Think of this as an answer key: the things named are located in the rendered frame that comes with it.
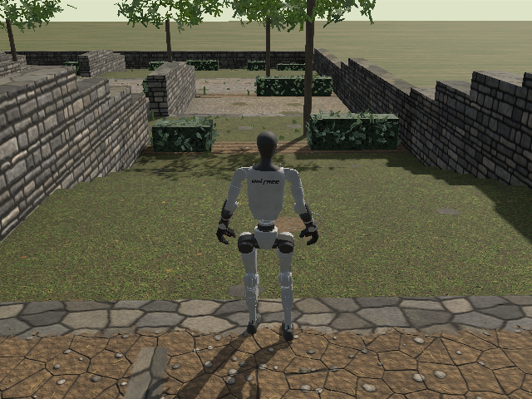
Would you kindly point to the robot right thigh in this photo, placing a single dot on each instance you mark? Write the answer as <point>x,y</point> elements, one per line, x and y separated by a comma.
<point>285,254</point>

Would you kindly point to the robot left hand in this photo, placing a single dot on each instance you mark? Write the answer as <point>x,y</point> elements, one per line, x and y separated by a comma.
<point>228,231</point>

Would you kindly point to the left robot forearm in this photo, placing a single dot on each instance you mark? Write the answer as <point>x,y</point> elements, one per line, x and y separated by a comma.
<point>225,217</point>

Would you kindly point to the right robot upper arm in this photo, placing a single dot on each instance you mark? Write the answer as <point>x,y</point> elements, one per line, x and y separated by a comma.
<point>296,187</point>

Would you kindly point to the robot head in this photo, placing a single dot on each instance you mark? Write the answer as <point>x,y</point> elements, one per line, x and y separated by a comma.
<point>267,144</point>

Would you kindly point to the left robot upper arm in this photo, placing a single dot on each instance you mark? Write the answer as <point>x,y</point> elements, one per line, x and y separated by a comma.
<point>235,187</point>

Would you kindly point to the right robot forearm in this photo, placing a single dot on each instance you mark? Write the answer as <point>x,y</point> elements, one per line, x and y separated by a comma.
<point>308,219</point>

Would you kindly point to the robot right hand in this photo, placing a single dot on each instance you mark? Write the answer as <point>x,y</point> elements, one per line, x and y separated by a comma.
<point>307,233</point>

